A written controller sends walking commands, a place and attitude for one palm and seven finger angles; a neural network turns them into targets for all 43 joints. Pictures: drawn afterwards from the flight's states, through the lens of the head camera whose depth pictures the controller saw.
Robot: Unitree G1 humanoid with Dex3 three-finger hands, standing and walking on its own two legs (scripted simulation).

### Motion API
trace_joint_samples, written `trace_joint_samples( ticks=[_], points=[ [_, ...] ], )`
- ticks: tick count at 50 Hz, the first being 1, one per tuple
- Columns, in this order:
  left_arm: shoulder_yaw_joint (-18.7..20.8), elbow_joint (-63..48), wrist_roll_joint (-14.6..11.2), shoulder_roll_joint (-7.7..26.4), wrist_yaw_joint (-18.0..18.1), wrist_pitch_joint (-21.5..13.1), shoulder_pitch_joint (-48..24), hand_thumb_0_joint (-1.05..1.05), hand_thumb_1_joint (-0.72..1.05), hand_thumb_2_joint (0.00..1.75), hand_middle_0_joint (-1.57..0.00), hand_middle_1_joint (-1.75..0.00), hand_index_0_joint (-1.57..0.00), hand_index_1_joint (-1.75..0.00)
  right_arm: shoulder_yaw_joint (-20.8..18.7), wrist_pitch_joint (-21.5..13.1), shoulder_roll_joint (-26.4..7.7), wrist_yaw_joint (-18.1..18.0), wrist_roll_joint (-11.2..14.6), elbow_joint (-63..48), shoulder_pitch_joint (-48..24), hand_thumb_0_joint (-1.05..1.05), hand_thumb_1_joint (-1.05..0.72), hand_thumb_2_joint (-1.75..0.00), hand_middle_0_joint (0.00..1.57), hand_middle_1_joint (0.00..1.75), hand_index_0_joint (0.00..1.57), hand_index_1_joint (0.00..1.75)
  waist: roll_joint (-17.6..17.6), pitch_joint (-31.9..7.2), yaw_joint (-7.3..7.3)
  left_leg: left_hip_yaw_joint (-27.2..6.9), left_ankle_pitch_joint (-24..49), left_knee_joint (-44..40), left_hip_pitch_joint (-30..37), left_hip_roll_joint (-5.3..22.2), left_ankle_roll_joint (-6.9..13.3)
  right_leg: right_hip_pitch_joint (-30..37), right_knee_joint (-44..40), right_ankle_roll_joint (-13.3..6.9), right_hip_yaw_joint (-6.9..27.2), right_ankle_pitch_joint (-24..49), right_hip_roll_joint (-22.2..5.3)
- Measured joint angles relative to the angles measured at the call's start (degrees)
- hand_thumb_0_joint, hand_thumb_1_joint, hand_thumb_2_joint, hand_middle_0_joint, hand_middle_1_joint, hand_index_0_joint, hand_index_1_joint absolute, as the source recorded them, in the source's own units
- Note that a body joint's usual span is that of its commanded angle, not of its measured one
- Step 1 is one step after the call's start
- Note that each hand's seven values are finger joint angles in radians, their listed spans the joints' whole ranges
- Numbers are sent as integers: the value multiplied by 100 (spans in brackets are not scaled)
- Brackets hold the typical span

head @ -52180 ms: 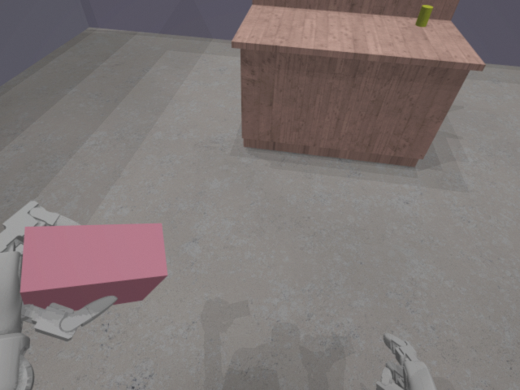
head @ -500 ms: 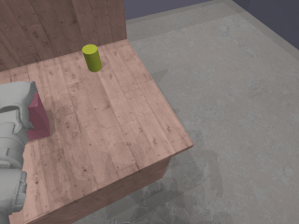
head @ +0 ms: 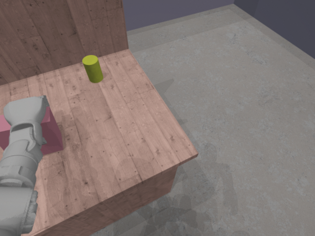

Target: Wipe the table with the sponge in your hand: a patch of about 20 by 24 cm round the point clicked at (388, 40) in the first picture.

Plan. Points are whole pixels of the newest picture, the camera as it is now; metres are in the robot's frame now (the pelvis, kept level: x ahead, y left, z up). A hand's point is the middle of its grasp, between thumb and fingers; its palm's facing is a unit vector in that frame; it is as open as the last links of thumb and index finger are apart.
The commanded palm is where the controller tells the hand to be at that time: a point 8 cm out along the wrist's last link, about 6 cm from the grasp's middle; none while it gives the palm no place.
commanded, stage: wipe back along the middle lane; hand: left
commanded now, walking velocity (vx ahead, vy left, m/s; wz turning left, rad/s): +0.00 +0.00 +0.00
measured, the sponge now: (34, 139) +0.37 +0.38 -0.04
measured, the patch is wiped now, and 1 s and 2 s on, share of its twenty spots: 0.50 0.60 0.70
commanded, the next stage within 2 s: slide across to the third lane in 1.40 s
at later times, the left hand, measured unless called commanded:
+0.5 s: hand (37, 136) +0.36 +0.33 +0.02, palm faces -0.06 +0.00 -1.00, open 10.4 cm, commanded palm +0.32 +0.31 +0.04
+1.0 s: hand (39, 154) +0.31 +0.31 +0.02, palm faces -0.02 -0.03 -1.00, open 10.4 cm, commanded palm +0.26 +0.29 +0.04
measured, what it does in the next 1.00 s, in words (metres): stands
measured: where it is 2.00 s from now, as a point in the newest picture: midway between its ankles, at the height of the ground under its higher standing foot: outside the picture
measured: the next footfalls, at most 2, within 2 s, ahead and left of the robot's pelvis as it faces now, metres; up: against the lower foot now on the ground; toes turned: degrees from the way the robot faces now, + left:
none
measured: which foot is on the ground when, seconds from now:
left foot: down 0.00-1.00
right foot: down 0.00-1.00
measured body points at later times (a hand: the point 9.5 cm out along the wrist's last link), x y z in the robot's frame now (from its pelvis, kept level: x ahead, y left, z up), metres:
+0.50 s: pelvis +0.00 +0.01 +0.00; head +0.04 +0.01 +0.45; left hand +0.36 +0.33 +0.07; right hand +0.13 -0.25 -0.12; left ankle -0.03 +0.10 -0.72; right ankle -0.01 -0.13 -0.72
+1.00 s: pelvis +0.00 +0.01 +0.00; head +0.02 +0.00 +0.45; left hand +0.30 +0.31 +0.07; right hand +0.18 -0.23 -0.11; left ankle -0.03 +0.10 -0.72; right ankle -0.01 -0.13 -0.72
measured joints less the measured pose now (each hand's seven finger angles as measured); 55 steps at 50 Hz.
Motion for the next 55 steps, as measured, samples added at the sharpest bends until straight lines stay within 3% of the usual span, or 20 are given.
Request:
trace_joint_samples(
  ticks=[10, 27, 55],
  points=[
    [-201, -343, -68, -299, 122, 254, 246, 0, -51, 105, -64, -139, -67, -139, 17, 1, 39, 29, 27, -107, -224, 1, -91, -90, 20, 30, 20, 30, -16, -41, 116, 1, 10, -7, 101, -48, 20, 89, 36, 16, -1, -21, -48],
    [-466, -1534, -193, -742, 26, 806, 1089, 0, -50, 105, -64, -140, -66, -140, 87, 108, 97, 21, 75, -374, -491, 1, -91, -90, 20, 30, 20, 30, -36, -67, 294, -8, -15, -88, 478, -118, 62, 469, -23, 38, -10, -76, -116],
    [-687, -3456, -290, -1182, -47, 1387, 2729, 0, -50, 105, -63, -140, -65, -140, 186, -101, 96, 14, 99, -581, -778, 1, -91, -90, 20, 30, 20, 30, 44, -14, 509, 5, -16, -241, 1019, -131, 23, 938, -27, 19, 8, -149, -131]
  ],
)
